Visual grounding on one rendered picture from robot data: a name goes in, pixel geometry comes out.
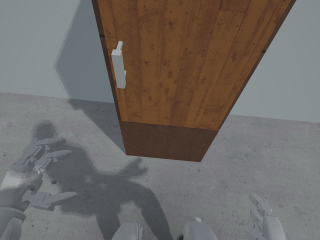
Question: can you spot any left robot hand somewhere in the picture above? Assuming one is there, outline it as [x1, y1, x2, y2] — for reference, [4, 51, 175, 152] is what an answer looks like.
[0, 137, 79, 212]

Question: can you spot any robot left forearm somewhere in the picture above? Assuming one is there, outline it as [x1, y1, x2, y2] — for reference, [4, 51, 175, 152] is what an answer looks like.
[0, 206, 26, 240]

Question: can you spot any robot thigh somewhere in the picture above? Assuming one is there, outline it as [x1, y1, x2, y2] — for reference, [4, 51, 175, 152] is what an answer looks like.
[183, 221, 218, 240]
[111, 222, 143, 240]

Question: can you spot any robot right thigh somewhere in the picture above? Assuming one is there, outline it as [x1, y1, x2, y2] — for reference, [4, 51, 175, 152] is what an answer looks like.
[183, 221, 218, 240]

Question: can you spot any cupboard door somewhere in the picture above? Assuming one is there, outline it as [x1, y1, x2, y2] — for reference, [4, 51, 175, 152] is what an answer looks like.
[97, 0, 291, 131]

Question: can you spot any handle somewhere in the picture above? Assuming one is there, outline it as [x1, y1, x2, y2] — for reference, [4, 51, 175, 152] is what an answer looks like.
[111, 41, 127, 89]

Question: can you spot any right robot hand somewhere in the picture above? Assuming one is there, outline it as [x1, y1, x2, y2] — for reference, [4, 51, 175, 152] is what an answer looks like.
[245, 193, 287, 240]

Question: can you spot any robot left thigh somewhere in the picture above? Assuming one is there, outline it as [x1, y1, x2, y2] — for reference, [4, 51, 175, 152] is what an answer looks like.
[111, 222, 143, 240]

